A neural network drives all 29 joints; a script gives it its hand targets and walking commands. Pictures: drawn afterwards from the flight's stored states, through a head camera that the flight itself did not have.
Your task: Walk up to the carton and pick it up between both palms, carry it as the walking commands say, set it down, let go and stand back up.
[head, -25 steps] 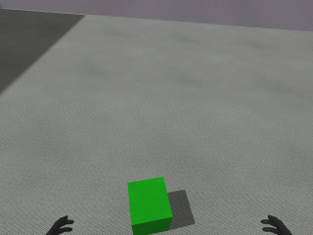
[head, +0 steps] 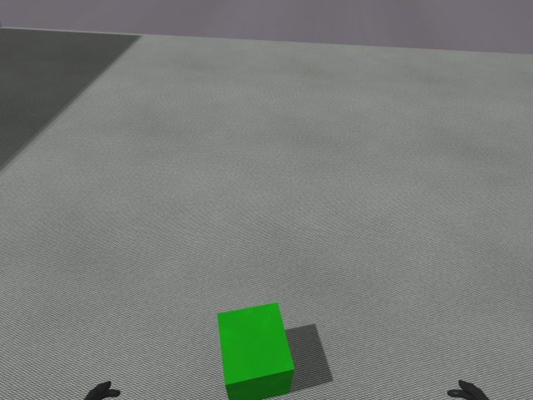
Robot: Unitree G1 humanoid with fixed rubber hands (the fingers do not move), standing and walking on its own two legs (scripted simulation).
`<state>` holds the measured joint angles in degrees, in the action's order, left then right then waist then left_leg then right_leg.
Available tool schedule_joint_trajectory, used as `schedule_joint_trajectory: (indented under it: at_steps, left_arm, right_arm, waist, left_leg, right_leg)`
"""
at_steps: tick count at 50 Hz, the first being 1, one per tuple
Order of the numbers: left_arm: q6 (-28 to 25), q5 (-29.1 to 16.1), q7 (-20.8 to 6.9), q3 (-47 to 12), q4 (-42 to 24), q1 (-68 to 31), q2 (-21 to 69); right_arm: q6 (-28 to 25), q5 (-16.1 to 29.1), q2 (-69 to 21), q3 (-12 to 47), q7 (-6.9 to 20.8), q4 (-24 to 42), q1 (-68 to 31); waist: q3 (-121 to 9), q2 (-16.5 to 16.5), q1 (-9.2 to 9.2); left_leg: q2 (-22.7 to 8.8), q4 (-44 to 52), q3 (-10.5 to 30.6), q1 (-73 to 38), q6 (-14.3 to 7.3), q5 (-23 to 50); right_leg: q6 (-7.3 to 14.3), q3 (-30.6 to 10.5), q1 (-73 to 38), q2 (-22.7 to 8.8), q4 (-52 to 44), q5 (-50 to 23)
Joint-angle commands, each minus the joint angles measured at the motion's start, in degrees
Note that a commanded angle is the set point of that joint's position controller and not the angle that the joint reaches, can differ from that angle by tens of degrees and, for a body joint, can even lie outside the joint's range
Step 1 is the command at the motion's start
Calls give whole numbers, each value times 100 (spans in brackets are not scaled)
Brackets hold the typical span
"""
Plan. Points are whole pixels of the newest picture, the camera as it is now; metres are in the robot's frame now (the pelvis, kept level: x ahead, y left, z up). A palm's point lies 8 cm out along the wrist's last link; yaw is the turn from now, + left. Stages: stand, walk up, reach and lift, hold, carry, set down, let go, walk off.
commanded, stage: stand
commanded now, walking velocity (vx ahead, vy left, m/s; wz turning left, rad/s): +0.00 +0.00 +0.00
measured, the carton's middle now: (254, 354) +0.44 +0.05 -0.65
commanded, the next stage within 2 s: none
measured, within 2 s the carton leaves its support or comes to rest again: neither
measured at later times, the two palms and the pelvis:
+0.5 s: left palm out of the picture +0.09 +0.30 -0.10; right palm out of the picture +0.09 -0.32 -0.08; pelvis -0.02 -0.01 +0.00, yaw +0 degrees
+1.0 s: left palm out of the picture +0.07 +0.31 -0.10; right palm out of the picture +0.07 -0.33 -0.09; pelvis -0.02 -0.01 +0.01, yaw +0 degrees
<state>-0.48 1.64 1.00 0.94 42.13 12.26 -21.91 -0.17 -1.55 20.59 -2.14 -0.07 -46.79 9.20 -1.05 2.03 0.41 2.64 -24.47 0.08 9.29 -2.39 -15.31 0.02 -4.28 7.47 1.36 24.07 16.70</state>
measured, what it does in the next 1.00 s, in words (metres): stands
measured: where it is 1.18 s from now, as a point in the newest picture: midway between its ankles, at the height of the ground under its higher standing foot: outside the picture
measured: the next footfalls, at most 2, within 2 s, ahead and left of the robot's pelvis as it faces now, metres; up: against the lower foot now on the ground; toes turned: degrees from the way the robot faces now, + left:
none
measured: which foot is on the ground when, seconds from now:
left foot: down 0.00-1.00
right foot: down 0.00-1.00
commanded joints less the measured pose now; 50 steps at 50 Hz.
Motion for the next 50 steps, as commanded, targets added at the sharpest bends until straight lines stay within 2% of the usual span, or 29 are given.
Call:
schedule_joint_trajectory:
  at_steps: [1,2,6,8,9,10,13,14,15,16,17,18,21,23,24,25,27,31,32,33,34,36,38,39,42,44,45,47,50]
  left_arm:
    - [-128,-2,8,170,-196,-209,-682]
    - [-121,42,2,180,-163,-286,-797]
    - [-110,-27,-49,177,-37,-140,-815]
    - [-128,-18,42,218,73,-126,-943]
    - [-91,0,21,201,104,-199,-1045]
    - [-68,-18,23,205,140,-207,-1005]
    - [-100,-14,-15,138,194,-187,-896]
    - [-100,-35,-16,126,239,-303,-858]
    - [-90,27,-7,179,295,-237,-932]
    - [-110,-11,-4,132,276,-296,-820]
    - [-107,-31,-24,110,325,-335,-879]
    - [-119,-18,0,153,361,-300,-847]
    - [-101,-27,-11,121,510,-306,-925]
    - [-79,-9,-13,139,519,-317,-992]
    - [-83,-18,-28,87,609,-462,-913]
    - [-99,-87,-30,80,608,-349,-925]
    - [-82,-66,1,105,705,-381,-1055]
    - [-74,-11,-3,87,874,-521,-988]
    - [-89,-54,-17,105,815,-452,-1011]
    - [-81,-70,-24,102,893,-441,-1010]
    - [-90,-61,-34,99,950,-529,-1025]
    - [-108,-26,-76,57,924,-493,-916]
    - [-140,-74,-55,78,982,-534,-1103]
    - [-95,-55,-39,53,985,-556,-1004]
    - [-126,-79,-30,72,1070,-537,-981]
    - [-93,-62,-65,-8,1020,-659,-988]
    - [-109,-59,-31,98,1108,-582,-1060]
    - [-131,-94,-40,23,1198,-530,-1074]
    - [-90,-65,-21,66,1161,-646,-1128]
  right_arm:
    - [-106,-12,888,-187,-55,178,-231]
    - [-112,-22,882,-140,-52,225,-288]
    - [-43,-8,1037,-201,-61,25,-231]
    - [-69,15,917,-130,-7,-13,-405]
    - [-72,36,892,-147,-16,-8,-267]
    - [-101,53,935,-107,-17,-134,-249]
    - [-130,12,984,-112,-14,-211,-305]
    - [-132,21,991,-108,-23,-246,-371]
    - [-114,25,969,-94,-27,-297,-313]
    - [-122,49,872,-87,-60,-280,-480]
    - [-141,48,1001,-109,-44,-334,-375]
    - [-135,35,1032,-94,-48,-462,-287]
    - [-136,67,1084,-122,-39,-442,-589]
    - [-128,78,1009,-54,-43,-599,-290]
    - [-130,91,1126,-79,-58,-578,-271]
    - [-111,50,1135,-79,-61,-609,-467]
    - [-74,60,1078,-23,-40,-719,-318]
    - [-110,46,1121,-44,-47,-716,-657]
    - [-117,45,1083,5,-19,-743,-584]
    - [-144,106,994,14,-29,-800,-522]
    - [-136,90,998,9,-21,-790,-474]
    - [-130,51,1211,-17,-25,-906,-386]
    - [-132,45,1064,51,-24,-876,-470]
    - [-129,40,1221,14,0,-817,-651]
    - [-143,51,1152,42,-16,-964,-414]
    - [-138,103,1281,-5,-17,-989,-497]
    - [-115,65,1305,6,-22,-941,-522]
    - [-145,109,1159,28,-15,-1023,-518]
    - [-126,74,1173,69,-15,-1099,-414]
  waist:
    - [-99,-357,22]
    - [-162,132,104]
    - [-239,-332,2]
    - [-53,-65,-26]
    - [-95,-294,13]
    - [-59,-120,60]
    - [172,-253,-74]
    - [85,-437,19]
    - [-56,-56,111]
    - [-49,-234,22]
    - [-171,-131,53]
    - [-67,51,-68]
    - [-309,-254,-34]
    - [-60,-24,-52]
    - [-64,-211,91]
    - [-61,-324,-38]
    - [54,-88,21]
    - [112,-318,-34]
    - [134,-36,-98]
    - [36,-403,-10]
    - [154,-181,86]
    - [205,-357,29]
    - [-25,-166,63]
    - [100,19,-62]
    - [-18,22,51]
    - [-73,-342,39]
    - [-14,-337,26]
    - [-134,113,37]
    - [-166,-165,-13]
  left_leg:
    - [-735,306,726,-207,102,1348]
    - [-741,274,686,-263,112,1417]
    - [-755,359,636,-342,109,1236]
    - [-749,369,780,-150,20,1159]
    - [-723,423,656,-159,55,1059]
    - [-694,477,732,-226,115,1069]
    - [-768,500,734,-160,145,965]
    - [-756,503,689,-107,125,1054]
    - [-820,511,760,-268,108,1131]
    - [-841,495,811,-285,99,1120]
    - [-871,580,832,-152,81,1101]
    - [-841,606,845,-260,59,1106]
    - [-835,562,806,-484,131,1498]
    - [-810,515,670,-325,142,1338]
    - [-797,593,740,-380,130,1425]
    - [-819,587,737,-305,120,1348]
    - [-855,634,761,-312,99,1151]
    - [-798,766,793,-218,130,942]
    - [-834,738,798,-183,134,989]
    - [-849,657,737,-375,100,954]
    - [-802,758,813,-274,106,1034]
    - [-811,860,805,-213,114,410]
    - [-872,824,851,-298,45,723]
    - [-895,804,773,-207,60,764]
    - [-867,755,819,-350,88,814]
    - [-890,823,821,-377,76,1134]
    - [-872,768,796,-353,98,1272]
    - [-905,679,790,-535,45,1570]
    - [-882,768,845,-352,61,1314]
  right_leg:
    - [151,-549,161,-602,-244,-1445]
    - [147,-420,86,-590,-257,-1542]
    - [140,-422,144,-530,-320,-1357]
    - [162,-515,-57,-586,-399,-1635]
    - [176,-560,-24,-617,-401,-1439]
    - [171,-514,73,-613,-386,-1330]
    - [190,-557,225,-604,-489,-1215]
    - [135,-542,114,-574,-470,-1407]
    - [156,-504,90,-586,-436,-1420]
    - [200,-524,57,-594,-458,-1406]
    - [159,-489,-123,-623,-399,-1371]
    - [157,-545,-46,-589,-419,-1248]
    - [150,-492,-95,-600,-486,-1501]
    - [180,-453,-23,-592,-542,-1487]
    - [166,-568,63,-649,-491,-1479]
    - [148,-540,-89,-662,-583,-1422]
    - [152,-531,46,-615,-625,-1322]
    - [128,-516,12,-619,-726,-1102]
    - [125,-499,-26,-607,-657,-1034]
    - [144,-582,42,-631,-836,-1088]
    - [148,-553,45,-657,-743,-1202]
    - [132,-502,145,-579,-865,-850]
    - [114,-516,-14,-610,-768,-993]
    - [102,-481,18,-618,-769,-1092]
    - [177,-605,-50,-703,-812,-1212]
    - [175,-543,8,-703,-734,-1324]
    - [134,-479,-55,-653,-764,-1249]
    - [105,-485,-90,-651,-778,-1624]
    - [136,-545,-251,-693,-727,-1544]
